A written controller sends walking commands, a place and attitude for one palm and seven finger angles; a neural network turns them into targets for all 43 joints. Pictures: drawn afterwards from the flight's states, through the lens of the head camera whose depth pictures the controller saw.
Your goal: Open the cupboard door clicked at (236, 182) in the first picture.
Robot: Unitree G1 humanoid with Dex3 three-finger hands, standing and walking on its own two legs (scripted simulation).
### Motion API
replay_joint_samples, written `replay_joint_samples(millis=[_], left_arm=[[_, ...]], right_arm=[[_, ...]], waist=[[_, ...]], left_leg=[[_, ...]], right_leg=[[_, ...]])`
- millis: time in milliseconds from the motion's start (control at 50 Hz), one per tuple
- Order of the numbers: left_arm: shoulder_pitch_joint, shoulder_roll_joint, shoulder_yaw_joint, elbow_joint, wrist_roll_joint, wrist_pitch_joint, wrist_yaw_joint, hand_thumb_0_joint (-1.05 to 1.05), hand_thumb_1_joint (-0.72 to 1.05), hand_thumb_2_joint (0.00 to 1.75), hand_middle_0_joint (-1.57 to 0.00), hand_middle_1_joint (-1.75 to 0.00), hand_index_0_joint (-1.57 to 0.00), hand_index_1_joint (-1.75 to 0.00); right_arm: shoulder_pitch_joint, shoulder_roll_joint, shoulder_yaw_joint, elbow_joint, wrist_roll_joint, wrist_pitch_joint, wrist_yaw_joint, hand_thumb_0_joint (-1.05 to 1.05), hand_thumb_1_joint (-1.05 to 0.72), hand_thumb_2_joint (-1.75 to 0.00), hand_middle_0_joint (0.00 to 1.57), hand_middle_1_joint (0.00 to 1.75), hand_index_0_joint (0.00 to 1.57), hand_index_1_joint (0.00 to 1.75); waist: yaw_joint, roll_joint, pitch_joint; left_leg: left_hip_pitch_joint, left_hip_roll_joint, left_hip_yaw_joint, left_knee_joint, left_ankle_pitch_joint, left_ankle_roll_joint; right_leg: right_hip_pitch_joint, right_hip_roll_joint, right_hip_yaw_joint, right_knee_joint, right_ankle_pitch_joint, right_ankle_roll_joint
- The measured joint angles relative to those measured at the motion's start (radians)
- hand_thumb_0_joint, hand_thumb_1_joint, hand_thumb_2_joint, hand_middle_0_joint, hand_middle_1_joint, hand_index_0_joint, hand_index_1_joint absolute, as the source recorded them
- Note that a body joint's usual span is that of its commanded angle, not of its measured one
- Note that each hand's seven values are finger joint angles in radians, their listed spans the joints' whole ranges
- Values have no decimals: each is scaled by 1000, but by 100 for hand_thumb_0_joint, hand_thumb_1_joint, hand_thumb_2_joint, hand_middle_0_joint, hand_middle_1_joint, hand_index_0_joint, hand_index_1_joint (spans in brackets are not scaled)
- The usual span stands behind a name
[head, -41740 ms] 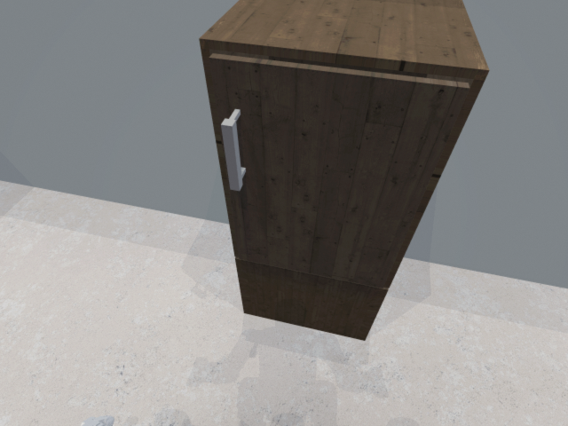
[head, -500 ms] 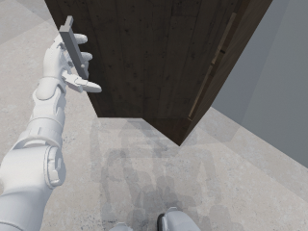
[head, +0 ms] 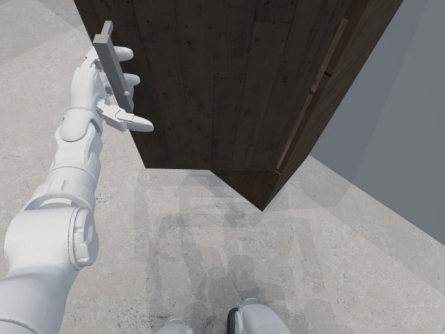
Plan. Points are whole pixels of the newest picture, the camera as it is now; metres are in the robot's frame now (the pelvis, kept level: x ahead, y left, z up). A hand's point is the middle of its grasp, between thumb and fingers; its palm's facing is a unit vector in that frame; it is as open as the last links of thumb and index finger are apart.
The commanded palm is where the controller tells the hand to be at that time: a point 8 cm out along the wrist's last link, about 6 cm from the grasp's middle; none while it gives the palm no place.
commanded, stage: close the thumb around the handle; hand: left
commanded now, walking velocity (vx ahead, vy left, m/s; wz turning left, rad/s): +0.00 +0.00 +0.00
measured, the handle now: (118, 70) +0.57 +0.14 +0.10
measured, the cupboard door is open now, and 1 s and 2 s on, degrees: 41 41 79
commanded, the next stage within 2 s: pull the door open along its arc in 0.80 s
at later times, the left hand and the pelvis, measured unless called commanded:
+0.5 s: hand (126, 94) +0.51 +0.12 +0.10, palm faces -0.10 -0.99 -0.02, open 9.7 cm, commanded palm +0.49 +0.17 +0.10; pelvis +0.01 +0.00 +0.00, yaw -1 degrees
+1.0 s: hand (126, 92) +0.52 +0.13 +0.10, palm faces -0.11 -0.99 -0.02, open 5.7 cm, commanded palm +0.48 +0.18 +0.10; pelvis +0.00 +0.00 +0.00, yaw -1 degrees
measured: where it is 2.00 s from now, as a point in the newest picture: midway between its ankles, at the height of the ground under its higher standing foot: outside the picture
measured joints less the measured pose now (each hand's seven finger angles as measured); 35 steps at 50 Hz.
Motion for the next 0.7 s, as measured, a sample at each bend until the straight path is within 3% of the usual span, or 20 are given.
replay_joint_samples(millis=[180, 280, 700], left_arm=[[5, -6, 5, -10, 0, 1, 3, -1, -48, 31, -30, -120, -28, -120], [16, -7, 10, -16, -2, 2, 0, -1, -36, 36, -30, -122, -28, -121], [25, -24, -1, -22, -3, -3, 5, 1, 68, 80, -37, -133, -35, -132]], right_arm=[[5, 2, -1, 3, -4, 2, 4, 0, -91, -90, 20, 30, 20, 30], [9, 4, 0, 1, -3, 7, 5, 0, -91, -90, 20, 30, 20, 30], [1, 5, -4, 4, -2, 11, 4, 0, -91, -90, 20, 30, 20, 30]], waist=[[2, 4, -5], [2, 5, -5], [10, 6, -7]], left_leg=[[-4, -1, 3, 2, -3, 1], [5, 1, 6, -3, -4, 2], [17, -3, 4, -8, -7, 6]], right_leg=[[-5, 0, 3, 3, -3, 2], [2, 2, 7, -1, -3, 3], [15, -1, 7, -4, -8, 8]])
